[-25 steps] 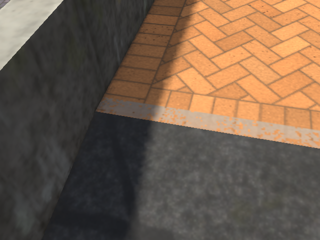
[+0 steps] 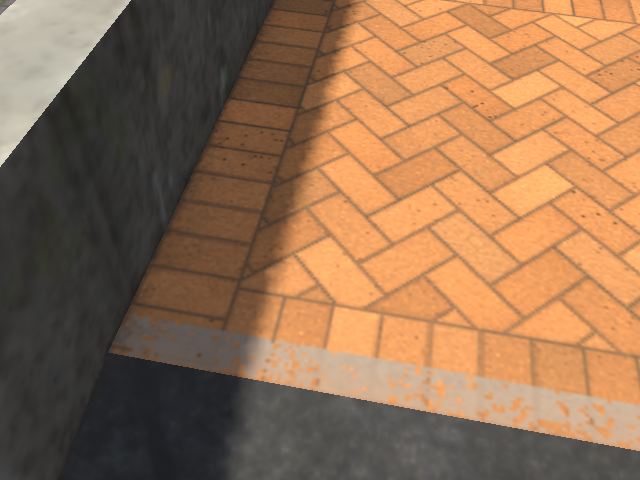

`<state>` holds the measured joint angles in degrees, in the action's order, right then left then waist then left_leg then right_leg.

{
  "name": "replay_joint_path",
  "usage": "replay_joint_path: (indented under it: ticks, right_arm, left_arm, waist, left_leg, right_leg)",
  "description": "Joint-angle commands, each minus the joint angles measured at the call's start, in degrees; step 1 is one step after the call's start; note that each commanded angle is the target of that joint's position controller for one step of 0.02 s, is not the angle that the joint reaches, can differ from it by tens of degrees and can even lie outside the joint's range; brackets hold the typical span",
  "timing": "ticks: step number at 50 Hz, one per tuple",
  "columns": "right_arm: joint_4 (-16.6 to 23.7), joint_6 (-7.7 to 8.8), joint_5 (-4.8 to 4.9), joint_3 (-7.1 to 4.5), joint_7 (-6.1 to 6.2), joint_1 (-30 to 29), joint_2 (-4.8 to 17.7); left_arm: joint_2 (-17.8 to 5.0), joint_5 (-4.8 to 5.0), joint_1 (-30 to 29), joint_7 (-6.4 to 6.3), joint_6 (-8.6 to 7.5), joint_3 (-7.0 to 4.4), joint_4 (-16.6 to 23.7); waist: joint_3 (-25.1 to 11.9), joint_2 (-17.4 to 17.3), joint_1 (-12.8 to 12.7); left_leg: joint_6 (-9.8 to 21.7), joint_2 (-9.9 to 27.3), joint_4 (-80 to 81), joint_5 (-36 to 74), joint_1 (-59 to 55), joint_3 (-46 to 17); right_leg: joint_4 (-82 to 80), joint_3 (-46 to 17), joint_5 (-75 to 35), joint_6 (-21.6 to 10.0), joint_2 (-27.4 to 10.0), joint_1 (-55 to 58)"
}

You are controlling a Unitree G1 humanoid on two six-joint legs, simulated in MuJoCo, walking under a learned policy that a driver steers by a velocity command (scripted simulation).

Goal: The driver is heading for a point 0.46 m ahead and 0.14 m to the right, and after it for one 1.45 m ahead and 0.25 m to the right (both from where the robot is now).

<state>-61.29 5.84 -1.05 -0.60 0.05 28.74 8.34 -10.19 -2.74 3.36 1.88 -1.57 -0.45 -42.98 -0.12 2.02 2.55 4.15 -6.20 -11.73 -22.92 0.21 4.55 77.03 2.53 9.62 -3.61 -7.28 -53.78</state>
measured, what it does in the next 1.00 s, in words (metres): climbs, turning right: right foot 0.06 m higher, then left foot 0.05 m higher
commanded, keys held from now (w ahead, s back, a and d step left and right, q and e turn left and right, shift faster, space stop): w+e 0.46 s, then w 0.54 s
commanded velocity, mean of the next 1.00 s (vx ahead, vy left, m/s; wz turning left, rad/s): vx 0.50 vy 0.00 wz -0.26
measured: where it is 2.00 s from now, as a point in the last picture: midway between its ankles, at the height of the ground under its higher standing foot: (430, 200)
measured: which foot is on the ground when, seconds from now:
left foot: down 0.00-0.20, up 0.22-0.68, down 0.70-1.00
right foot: up 0.00-0.16, down 0.18-0.70, up 0.72-1.00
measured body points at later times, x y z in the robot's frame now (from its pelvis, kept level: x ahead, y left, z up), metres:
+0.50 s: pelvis +0.31 -0.05 +0.05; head +0.34 -0.08 +0.50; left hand +0.33 +0.21 -0.07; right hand +0.49 -0.30 -0.03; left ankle +0.46 +0.09 -0.55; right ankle +0.24 -0.06 -0.69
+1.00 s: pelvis +0.60 -0.10 +0.11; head +0.62 -0.09 +0.56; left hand +0.86 +0.06 +0.02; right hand +0.51 -0.34 -0.02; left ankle +0.59 -0.02 -0.63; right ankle +0.66 -0.26 -0.56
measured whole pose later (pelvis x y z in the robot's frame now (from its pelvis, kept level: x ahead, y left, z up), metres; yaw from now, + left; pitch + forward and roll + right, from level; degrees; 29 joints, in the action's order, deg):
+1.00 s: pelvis +0.60 -0.10 +0.11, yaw -18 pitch +2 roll +1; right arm -50.3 5.1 -0.8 -2.2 0.0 25.6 12.5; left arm -13.0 -2.1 6.6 2.3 -1.5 -1.6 -38.1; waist -0.7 2.8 2.6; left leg 6.2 -5.6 -14.0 -20.2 5.5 4.4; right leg 57.2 -1.6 8.6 -1.4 -4.1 -40.7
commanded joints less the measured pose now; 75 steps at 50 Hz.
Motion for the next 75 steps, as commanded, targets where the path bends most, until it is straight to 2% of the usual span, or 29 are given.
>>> replay_joint_path:
  ticks: [1,5,8,9,10,11,12,14,16,23,29,32,34,35,36,37,38,39,42,45,55,58,60,61,62,63,65,67,75]
  right_arm:
    - [1.9,0.4,0.09,-0.76,0.99,4.9,6.5]
    - [2.5,0.04,-0.35,-0.83,1.27,3.3,7.8]
    - [3.3,-0.8,-1.74,-2.03,1.94,1.6,11.3]
    - [4.9,-0.82,-0.69,-2.78,1.53,-2.4,12.8]
    - [7.6,-0.3,-0.19,-2.75,1.47,-6.2,11.4]
    - [11.4,0.38,0.28,-1.92,-0.24,-3.4,4.0]
    - [13.5,1.0,-0.42,-2.12,-0.95,-4.8,7.3]
    - [15.9,1.28,-0.6,-2.24,-0.84,-10.6,7.4]
    - [17.8,-0.5,-0.94,-1.63,-0.58,-12.0,5.7]
    - [28.2,-4.43,-2.65,0.02,-1.11,-27.5,5.6]
    - [32.2,-4.82,-0.93,1.82,-1.96,-37.1,3.6]
    - [30.4,-4.41,0.12,0.9,-1.26,-30.1,6.1]
    - [25.5,-3.68,0.99,-1.3,0.14,-12.3,11.0]
    - [23.1,-2.75,-0.16,-2.58,1.06,-2.9,14.1]
    - [21.3,-2.31,-1.27,-4.27,0.76,-0.6,18.7]
    - [21.3,-3.32,0.25,-3.51,0.55,-4.2,14.9]
    - [22.0,-3.0,-0.51,-2.84,1.01,-13.1,11.5]
    - [21.8,-2.55,-0.44,-2.27,0.86,-15.1,8.4]
    - [17.8,-0.57,-0.56,-1.32,0.46,-13.5,4.7]
    - [15.8,0.51,-0.02,-2.17,0.29,-10.1,7.9]
    - [13.5,0.1,0.26,-3.32,-0.1,-1.9,12.5]
    - [13.7,-0.39,-0.11,-3.83,-0.14,-4.6,14.0]
    - [14.0,-0.71,0.01,-3.86,-0.01,-6.7,13.5]
    - [15.6,-0.82,0.45,-3.09,-0.33,-6.9,11.3]
    - [18.4,-0.9,1.38,-1.66,-0.72,-4.3,5.2]
    - [17.8,-1.28,0.49,-2.71,-0.29,-4.4,9.8]
    - [18.7,-1.1,0.51,-2.75,-0.72,-8.2,10.0]
    - [18.3,-2.25,-0.37,-2.59,-1.24,-8.1,9.5]
    - [22.4,-3.63,-1.04,-1.76,-2.64,-22.0,7.4]
  left_arm:
    - [-1.5,0.46,-7.4,0.09,-0.07,0.43,5.5]
    - [-1.1,1.09,-7.4,-0.75,0.69,1.14,5.3]
    - [-5.4,2.25,9.4,-1.98,0.42,-1.08,0.1]
    - [-6.9,2.08,16.9,-1.81,-0.18,-2.0,-2.5]
    - [-11.9,1.57,24.4,-1.84,-0.39,-4.11,-5.0]
    - [-16.1,2.06,20.4,-1.58,-0.16,-5.14,-5.9]
    - [-14.8,2.47,14.5,-1.43,-0.03,-5.32,-4.9]
    - [-6.6,1.58,12.2,-1.66,-1.03,-3.51,-5.8]
    - [-3.8,1.57,11.6,-1.73,-2.48,-2.6,-6.6]
    - [-8.7,2.25,23.5,-2.87,-3.47,-3.13,-6.7]
    - [-8.8,2.21,29.2,-3.95,-2.19,-3.11,-6.6]
    - [-10.8,1.32,26.1,-3.55,-2.69,-3.21,-5.6]
    - [-13.2,0.9,21.6,-3.43,-3.21,-4.19,-4.6]
    - [-12.3,1.25,19.0,-3.04,-4.05,-4.19,-2.7]
    - [-4.4,2.44,27.4,-2.17,-3.96,-3.12,-1.1]
    - [-8.3,0.78,23.8,-1.23,-4.25,-3.18,-1.0]
    - [-8.5,0.72,17.8,-1.13,-3.95,-3.46,0.9]
    - [-8.7,0.35,14.2,-1.01,-3.85,-3.35,2.0]
    - [-5.7,1.11,16.1,-0.22,-1.39,-2.55,3.1]
    - [-5.2,0.66,13.4,0.32,-0.16,-2.11,4.9]
    - [-5.4,1.2,-6.3,0.55,-0.44,-1.55,10.2]
    - [-6.8,1.25,-2.4,0.09,-0.63,-2.31,9.5]
    - [-9.2,0.58,12.9,-1.02,-1.24,-4.05,4.3]
    - [-12.8,-0.88,19.6,-1.72,-1.75,-5.18,2.3]
    - [-15.8,-2.08,20.2,-1.9,-2.29,-5.42,2.8]
    - [-13.9,0.14,19.5,-1.63,-2.01,-5.28,2.9]
    - [-8.7,1.09,14.9,-1.11,-2.85,-3.86,2.8]
    - [-7.0,1.25,14.5,-1.3,-3.86,-3.22,2.0]
    - [-8.7,2.58,21.4,-1.32,-4.8,-3.26,-2.2]
  waist:
    - [3.4,-5.6,0.5]
    - [1.2,-8.6,-2.4]
    - [-8.0,-14.6,-10.5]
    - [-10.5,-12.4,-15.2]
    - [-12.5,-5.9,-18.3]
    - [-13.4,12.1,-8.3]
    - [-9.9,4.4,-5.8]
    - [0.9,-7.3,-2.4]
    - [2.5,-7.5,0.5]
    - [1.4,0.6,-4.1]
    - [0.0,2.6,-8.1]
    - [-4.5,6.6,-3.1]
    - [-11.0,7.7,6.5]
    - [-16.1,3.1,10.6]
    - [-23.7,-17.1,3.5]
    - [-19.6,-12.3,4.0]
    - [-4.0,-4.6,-0.6]
    - [-0.7,1.5,-0.9]
    - [0.2,-0.9,-5.7]
    - [1.3,-4.4,-5.5]
    - [2.1,-6.0,1.3]
    - [1.0,-8.8,-1.6]
    - [-5.6,-6.1,-8.2]
    - [-10.0,2.0,-10.3]
    - [-10.5,13.1,-6.7]
    - [-8.2,8.5,-6.7]
    - [-2.2,1.7,-3.8]
    - [-1.5,2.0,-1.8]
    - [3.0,1.7,-3.1]
  left_leg:
    - [4.8,13.9,4.8,38.4,-3.1,-7.5]
    - [3.5,16.9,0.4,74.4,-7.4,0.0]
    - [2.6,21.4,-23.4,93.5,-12.4,2.0]
    - [1.7,19.9,-35.7,83.0,-5.6,3.5]
    - [1.0,14.1,-56.2,53.8,8.3,3.2]
    - [-2.3,1.3,-75.4,1.7,34.6,-2.5]
    - [-1.1,4.7,-80.3,5.3,43.3,-9.3]
    - [-0.9,8.2,-78.6,7.3,43.8,-7.8]
    - [-1.5,10.3,-75.0,7.7,39.5,-7.4]
    - [-5.8,10.5,-66.3,9.9,53.1,-0.6]
    - [-4.4,7.0,-44.5,10.0,49.9,3.5]
    - [0.7,0.8,-37.3,3.4,31.7,6.8]
    - [4.2,1.3,-29.0,4.0,15.5,1.1]
    - [6.9,8.9,-21.9,-2.6,1.2,-10.1]
    - [15.8,26.8,-18.3,-2.4,-17.7,-39.9]
    - [16.7,26.3,-3.4,-11.3,-12.8,-57.4]
    - [15.9,24.9,-2.4,-11.4,-1.2,-47.0]
    - [13.9,23.1,-2.5,-3.6,5.3,-37.8]
    - [9.0,16.1,-0.3,9.1,14.0,-19.8]
    - [8.7,14.1,3.1,12.7,14.3,-13.5]
    - [7.0,16.8,2.9,29.7,-3.1,-8.4]
    - [5.9,18.6,-3.2,41.1,-3.4,-6.9]
    - [4.3,16.0,-20.5,44.3,2.5,-5.6]
    - [2.9,11.7,-35.2,33.6,11.5,-1.7]
    - [0.4,3.4,-52.9,-2.5,32.3,-0.4]
    - [0.7,3.8,-59.1,-3.2,37.6,-6.3]
    - [0.2,7.5,-57.1,3.5,36.9,-7.6]
    - [-1.0,9.6,-53.4,5.3,34.2,-6.9]
    - [-4.0,11.4,-38.7,18.7,39.3,-2.1]
  right_leg:
    - [-8.4,5.9,1.3,1.1,2.4,-1.7]
    - [-22.1,12.4,10.1,-3.9,9.1,13.6]
    - [-28.2,9.8,17.6,-9.1,13.9,28.5]
    - [-36.6,5.0,12.5,-10.8,12.8,40.2]
    - [-44.9,-12.6,21.7,-13.6,4.6,52.2]
    - [-57.1,-47.1,10.0,-20.4,-9.0,65.5]
    - [-64.0,-52.5,14.1,-21.2,-10.1,62.2]
    - [-63.2,-35.1,4.2,-16.9,-6.7,48.6]
    - [-61.3,-21.4,-8.6,-12.3,0.4,39.8]
    - [-64.9,-19.6,-15.3,-9.5,4.5,42.6]
    - [-66.1,-16.7,-36.4,-7.4,1.9,58.8]
    - [-57.4,-12.5,-69.3,-5.7,0.2,58.8]
    - [-38.5,-12.2,-71.7,-4.3,-1.3,57.9]
    - [-22.6,-11.0,-52.5,-3.9,1.6,48.4]
    - [-0.9,-8.5,9.0,0.1,13.2,28.4]
    - [6.4,-10.5,15.0,-0.8,15.3,18.0]
    - [8.9,-10.7,8.8,-0.7,11.6,12.5]
    - [7.3,-9.1,6.5,-0.8,9.4,13.4]
    - [0.4,-8.8,6.3,0.0,6.5,19.0]
    - [-5.9,-5.6,3.7,0.8,5.3,16.1]
    - [-40.1,0.9,-4.8,2.1,4.8,17.3]
    - [-44.8,1.3,0.8,-1.0,6.4,26.7]
    - [-50.7,0.1,1.3,-3.0,8.0,45.6]
    - [-52.8,-6.6,8.0,-5.1,1.0,56.6]
    - [-57.6,-31.7,10.6,-10.3,-13.4,67.7]
    - [-61.5,-37.0,6.9,-12.8,-14.1,63.6]
    - [-62.8,-24.6,-3.3,-11.5,-10.0,54.7]
    - [-64.7,-17.2,-9.4,-8.5,-6.0,50.7]
    - [-68.6,-5.9,-25.1,-7.2,-1.1,49.2]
